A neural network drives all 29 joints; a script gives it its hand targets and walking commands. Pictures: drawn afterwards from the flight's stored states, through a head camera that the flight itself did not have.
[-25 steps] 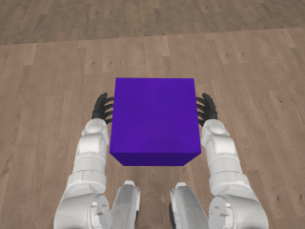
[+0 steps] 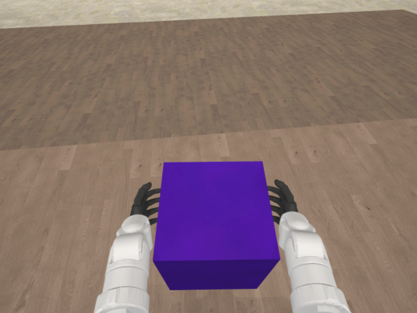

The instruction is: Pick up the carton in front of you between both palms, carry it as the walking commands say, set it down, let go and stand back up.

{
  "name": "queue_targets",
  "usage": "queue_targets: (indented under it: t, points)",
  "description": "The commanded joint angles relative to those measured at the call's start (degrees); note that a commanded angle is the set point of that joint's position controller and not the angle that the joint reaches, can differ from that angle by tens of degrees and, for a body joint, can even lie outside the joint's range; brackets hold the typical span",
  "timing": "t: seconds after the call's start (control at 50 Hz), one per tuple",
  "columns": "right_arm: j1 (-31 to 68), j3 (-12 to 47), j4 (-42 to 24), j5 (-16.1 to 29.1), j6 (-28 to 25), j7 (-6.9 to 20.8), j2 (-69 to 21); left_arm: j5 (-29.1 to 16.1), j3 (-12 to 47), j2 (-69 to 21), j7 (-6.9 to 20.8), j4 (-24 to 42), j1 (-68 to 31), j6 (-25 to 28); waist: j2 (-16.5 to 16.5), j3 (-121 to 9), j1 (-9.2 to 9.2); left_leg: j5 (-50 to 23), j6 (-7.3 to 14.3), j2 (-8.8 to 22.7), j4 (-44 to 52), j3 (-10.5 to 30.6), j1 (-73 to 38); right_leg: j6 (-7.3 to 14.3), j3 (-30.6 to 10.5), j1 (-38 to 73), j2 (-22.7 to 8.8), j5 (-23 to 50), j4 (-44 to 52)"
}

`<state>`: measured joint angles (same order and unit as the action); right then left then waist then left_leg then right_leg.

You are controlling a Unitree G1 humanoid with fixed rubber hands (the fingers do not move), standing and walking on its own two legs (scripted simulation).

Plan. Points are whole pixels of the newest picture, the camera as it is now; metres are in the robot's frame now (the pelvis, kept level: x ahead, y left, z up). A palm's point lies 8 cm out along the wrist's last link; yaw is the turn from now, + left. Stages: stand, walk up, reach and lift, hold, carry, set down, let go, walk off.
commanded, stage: reach and lift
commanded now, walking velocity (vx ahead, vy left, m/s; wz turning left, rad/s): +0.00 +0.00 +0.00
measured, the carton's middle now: (213, 229) +0.31 +0.01 -0.07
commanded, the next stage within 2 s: hold in 1.16 s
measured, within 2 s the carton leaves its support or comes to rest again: neither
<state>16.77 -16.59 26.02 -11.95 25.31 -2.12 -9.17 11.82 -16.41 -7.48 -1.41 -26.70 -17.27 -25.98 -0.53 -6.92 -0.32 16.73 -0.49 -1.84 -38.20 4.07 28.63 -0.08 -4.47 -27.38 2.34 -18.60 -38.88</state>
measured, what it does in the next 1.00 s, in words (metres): stands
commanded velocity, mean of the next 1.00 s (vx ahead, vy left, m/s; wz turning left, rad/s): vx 0.00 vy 0.00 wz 0.00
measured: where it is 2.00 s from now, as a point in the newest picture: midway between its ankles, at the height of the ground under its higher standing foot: outside the picture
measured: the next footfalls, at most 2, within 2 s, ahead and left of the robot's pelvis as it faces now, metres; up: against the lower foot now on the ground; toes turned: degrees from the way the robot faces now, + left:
none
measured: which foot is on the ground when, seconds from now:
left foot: down 0.00-1.00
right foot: down 0.00-1.00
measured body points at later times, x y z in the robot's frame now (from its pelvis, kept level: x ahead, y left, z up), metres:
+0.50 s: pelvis -0.01 +0.00 +0.02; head -0.03 +0.00 +0.47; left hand +0.30 +0.16 +0.04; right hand +0.30 -0.15 +0.04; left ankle +0.02 +0.13 -0.72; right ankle +0.01 -0.12 -0.72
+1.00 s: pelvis +0.01 +0.00 +0.02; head -0.02 +0.00 +0.47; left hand +0.31 +0.15 +0.05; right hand +0.31 -0.15 +0.05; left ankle +0.02 +0.13 -0.72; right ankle +0.01 -0.12 -0.72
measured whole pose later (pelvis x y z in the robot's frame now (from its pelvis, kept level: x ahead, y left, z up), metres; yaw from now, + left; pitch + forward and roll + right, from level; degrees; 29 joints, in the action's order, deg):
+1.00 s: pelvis +0.01 +0.00 +0.02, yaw +0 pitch -5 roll +0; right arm 15.1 -13.5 16.9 -15.8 37.9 1.0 -8.7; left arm 15.6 -13.2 -8.6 -0.1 -16.2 -14.7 -38.7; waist -0.5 1.1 -0.1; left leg 10.9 -0.1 -1.6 -21.7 4.1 5.5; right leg -0.1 -5.0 -4.3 1.4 -12.7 -22.5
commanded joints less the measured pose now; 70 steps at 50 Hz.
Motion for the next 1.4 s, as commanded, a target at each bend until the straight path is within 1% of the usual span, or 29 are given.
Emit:
queue_targets:
  t: [0.0,0.06,0.1,0.18,0.24,0.32,0.42,0.54,0.62,0.84,0.96,1.14,1.22,1.24,1.26,1.3,1.34,1.38]
  points:
    - [25.8,34.8,-0.3,9.3,2.4,14.0,-57.6,-10.1,35.0,-57.2,14.2,2.2,-26.4,-1.8,0.3,-17.1,0.14,-18.7,0.6,-3.5,7.5,0.7,-18.2,-0.1,-1.1,12.8,3.1,19.1,9.1]
    - [24.4,34.8,-2.0,9.6,5.0,14.4,-57.1,-10.4,35.3,-56.4,14.3,4.6,-25.6,-4.3,0.2,-12.8,0.27,-17.4,0.6,-3.3,10.9,0.7,-20.9,0.0,-1.1,15.7,2.6,18.3,12.4]
    - [24.1,33.7,-1.8,8.9,6.6,14.7,-56.3,-9.6,34.1,-55.4,14.4,4.8,-25.3,-6.0,0.0,-8.5,0.14,-14.3,0.7,-3.3,12.8,0.5,-21.3,0.0,-1.0,16.3,2.3,15.5,14.3]
    - [26.0,29.9,0.1,7.1,8.5,15.5,-55.1,-7.6,30.0,-54.7,15.1,3.1,-27.0,-7.8,-0.1,-2.0,0.07,-6.6,1.2,-3.1,15.0,0.0,-21.1,0.4,-0.7,15.2,1.8,7.8,16.7]
    - [29.6,27.7,1.4,6.2,8.4,16.0,-55.4,-6.6,28.0,-54.9,15.7,1.6,-30.6,-7.8,-0.3,-0.9,0.06,-3.1,1.5,-2.9,14.9,-0.3,-21.0,0.7,-0.4,14.3,1.7,3.9,16.9]
    - [33.9,28.7,0.0,6.8,7.8,16.4,-56.6,-7.4,29.2,-56.5,16.3,2.8,-35.0,-7.2,0.0,-4.9,0.13,-4.3,1.5,-2.9,14.4,-0.5,-22.7,0.7,-0.2,15.6,1.7,4.8,16.5]
    - [34.5,29.1,-0.5,6.7,7.8,16.5,-55.9,-7.5,29.9,-57.1,16.1,3.0,-35.1,-7.4,0.6,-6.8,0.42,-5.2,1.1,-2.9,14.8,-0.4,-24.2,0.6,0.2,16.8,2.0,5.4,16.5]
    - [32.2,29.3,-1.7,6.5,8.3,16.5,-54.7,-7.5,30.2,-56.6,15.6,4.3,-32.8,-8.1,0.9,-7.4,0.54,-8.9,0.7,-2.9,15.9,-0.2,-25.9,0.6,0.3,18.5,2.5,9.0,17.1]
    - [30.0,29.8,-3.3,6.6,8.8,16.4,-53.9,-7.8,31.0,-56.1,15.1,6.3,-30.7,-8.6,0.8,-7.4,0.54,-12.1,0.5,-2.9,16.5,0.0,-27.1,0.5,0.3,19.7,2.7,11.9,17.5]
    - [24.5,32.0,-8.5,8.3,10.3,16.0,-52.6,-9.2,32.6,-55.2,14.5,10.9,-24.8,-10.1,0.7,-7.2,0.31,-18.9,0.2,-3.2,17.7,0.4,-29.6,0.2,-0.1,22.8,3.0,18.4,18.7]
    - [23.2,32.9,-10.6,9.0,11.2,15.6,-52.5,-9.7,33.5,-54.3,14.4,13.0,-23.6,-10.9,0.5,-6.6,0.23,-19.6,0.1,-3.3,18.1,0.4,-29.8,-0.1,-0.4,23.8,2.9,19.7,19.2]
    - [23.6,33.5,-12.0,9.5,12.5,15.2,-52.8,-10.1,34.0,-53.3,14.6,14.6,-24.4,-12.0,0.1,-5.7,0.15,-17.2,0.3,-3.5,18.5,0.1,-29.6,-0.3,-0.5,24.3,2.6,18.4,19.8]
    - [22.3,36.8,-16.7,11.4,14.0,14.8,-53.0,-12.2,37.7,-53.7,14.4,19.3,-23.4,-13.5,0.2,-8.5,0.63,-21.0,0.1,-3.4,18.7,0.3,-31.6,-0.5,-0.7,26.5,2.6,22.7,20.3]
    - [21.5,37.0,-17.4,11.5,14.7,14.6,-52.4,-12.4,37.8,-53.2,14.2,20.1,-22.6,-14.1,0.3,-8.2,0.65,-21.4,0.0,-3.4,19.0,0.4,-31.8,-0.5,-0.7,26.9,2.6,23.2,20.6]
    - [20.8,36.7,-17.5,11.3,15.4,14.5,-51.7,-12.2,37.5,-52.5,14.0,20.2,-21.8,-14.8,0.3,-7.1,0.62,-20.7,0.1,-3.4,19.4,0.4,-31.6,-0.5,-0.7,27.0,2.5,22.7,20.9]
    - [20.1,35.1,-16.6,10.5,16.4,14.4,-50.1,-11.2,35.8,-51.1,13.7,19.3,-20.8,-15.9,0.3,-3.5,0.51,-17.1,0.3,-3.4,20.2,0.3,-30.5,-0.4,-0.6,26.0,2.5,18.9,21.7]
    - [20.9,33.6,-15.2,9.7,16.9,14.5,-49.1,-10.2,34.3,-50.3,13.8,17.9,-21.4,-16.3,0.2,-0.4,0.39,-12.6,0.5,-3.4,20.7,0.0,-29.2,-0.2,-0.4,24.5,2.3,14.1,22.1]
    - [22.8,33.2,-14.9,9.6,16.8,14.9,-49.4,-10.1,33.9,-50.8,14.1,17.4,-23.2,-16.3,0.1,0.2,0.36,-10.1,0.7,-3.2,20.6,-0.1,-28.8,0.0,-0.2,23.4,2.2,11.5,22.1]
